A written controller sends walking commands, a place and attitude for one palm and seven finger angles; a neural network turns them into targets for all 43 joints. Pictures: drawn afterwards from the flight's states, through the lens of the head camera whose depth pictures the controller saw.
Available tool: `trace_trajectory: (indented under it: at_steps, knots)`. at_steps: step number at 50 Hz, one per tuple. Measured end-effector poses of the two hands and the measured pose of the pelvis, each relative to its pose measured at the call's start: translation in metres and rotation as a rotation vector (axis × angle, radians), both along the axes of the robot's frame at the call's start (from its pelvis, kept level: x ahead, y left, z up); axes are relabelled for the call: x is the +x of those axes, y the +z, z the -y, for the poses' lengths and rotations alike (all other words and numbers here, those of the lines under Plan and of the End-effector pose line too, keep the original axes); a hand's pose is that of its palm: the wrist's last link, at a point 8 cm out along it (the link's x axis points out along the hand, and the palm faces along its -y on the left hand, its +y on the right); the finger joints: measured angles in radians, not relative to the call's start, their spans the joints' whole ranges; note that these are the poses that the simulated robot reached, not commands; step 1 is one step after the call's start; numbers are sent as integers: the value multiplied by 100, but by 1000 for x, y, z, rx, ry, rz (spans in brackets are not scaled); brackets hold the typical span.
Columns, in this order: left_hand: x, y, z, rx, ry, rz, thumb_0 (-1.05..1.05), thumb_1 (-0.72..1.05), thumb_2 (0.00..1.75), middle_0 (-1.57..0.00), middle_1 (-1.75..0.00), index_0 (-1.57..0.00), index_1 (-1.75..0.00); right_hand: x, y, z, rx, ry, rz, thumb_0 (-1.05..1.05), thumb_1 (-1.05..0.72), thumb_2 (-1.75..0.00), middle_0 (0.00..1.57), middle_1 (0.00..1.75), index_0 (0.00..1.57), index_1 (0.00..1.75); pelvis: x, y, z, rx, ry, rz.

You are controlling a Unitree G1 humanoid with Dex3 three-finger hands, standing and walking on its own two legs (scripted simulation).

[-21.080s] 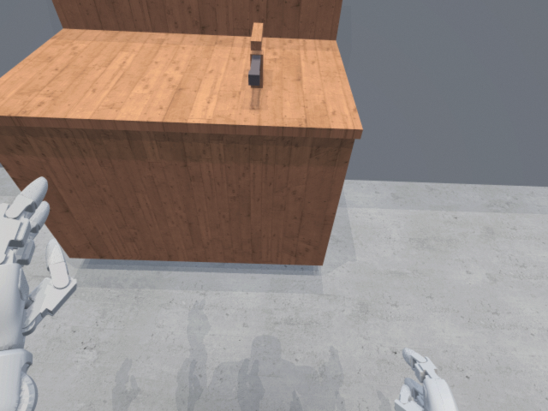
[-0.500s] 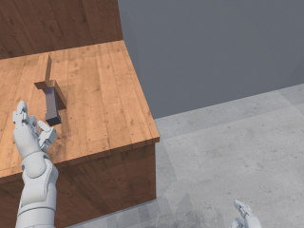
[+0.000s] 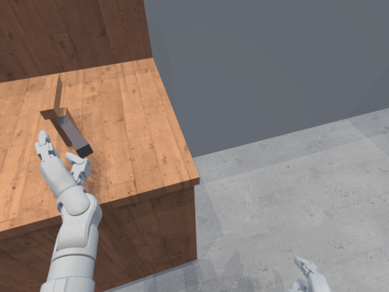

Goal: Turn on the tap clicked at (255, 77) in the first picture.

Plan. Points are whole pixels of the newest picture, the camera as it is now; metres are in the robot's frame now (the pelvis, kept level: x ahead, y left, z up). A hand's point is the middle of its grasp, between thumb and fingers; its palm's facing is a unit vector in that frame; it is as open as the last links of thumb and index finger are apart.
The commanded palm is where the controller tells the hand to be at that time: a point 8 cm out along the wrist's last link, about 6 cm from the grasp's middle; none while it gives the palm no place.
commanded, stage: push the lever round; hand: left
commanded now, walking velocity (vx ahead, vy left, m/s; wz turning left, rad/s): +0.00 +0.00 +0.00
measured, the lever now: (82, 148) +0.37 +0.27 +0.11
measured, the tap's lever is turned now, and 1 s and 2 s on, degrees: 23 53 75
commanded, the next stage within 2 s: lift the hand up off the lever in 1.82 s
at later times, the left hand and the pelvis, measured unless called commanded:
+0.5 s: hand (105, 152) +0.37 +0.22 +0.10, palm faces +0.77 -0.63 -0.07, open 7.6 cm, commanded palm +0.32 +0.24 +0.10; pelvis +0.00 +0.00 +0.00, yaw +0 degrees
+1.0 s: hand (121, 139) +0.41 +0.20 +0.10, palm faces +0.82 -0.56 -0.11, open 7.4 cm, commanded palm +0.36 +0.21 +0.10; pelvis +0.00 -0.01 +0.00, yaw +1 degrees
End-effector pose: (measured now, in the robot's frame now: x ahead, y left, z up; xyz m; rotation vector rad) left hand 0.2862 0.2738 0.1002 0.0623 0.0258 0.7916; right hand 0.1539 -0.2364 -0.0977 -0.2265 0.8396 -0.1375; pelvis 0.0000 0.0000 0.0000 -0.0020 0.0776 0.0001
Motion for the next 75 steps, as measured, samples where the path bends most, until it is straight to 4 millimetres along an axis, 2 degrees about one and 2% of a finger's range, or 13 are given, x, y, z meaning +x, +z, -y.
trace_trajectory:
  at_steps: [23,36,58,75]
  knots:
    - [25,1,30,-27,86,-27,0,94,92,-15,-15,-15,-15,2,-5,-7,17,2,-48,1,-91,-90,20,30,20,30,0,0,0,-1,4,-8]
    - [46,2,47,-33,130,-51,-1,94,92,-15,-15,-15,-15,-5,-12,-5,25,12,-94,1,-91,-90,20,30,20,30,0,-1,2,-1,11,-27]
    - [75,4,68,-31,228,-96,-1,98,93,-15,-15,-15,-15,-28,-29,11,52,9,-191,1,-91,-90,20,30,20,30,4,-5,14,6,14,-73]
    - [82,5,70,-27,245,-96,0,96,93,-15,-15,-14,-14,-51,-32,30,43,-27,-224,1,-91,-90,20,30,20,30,1,-6,23,12,14,-86]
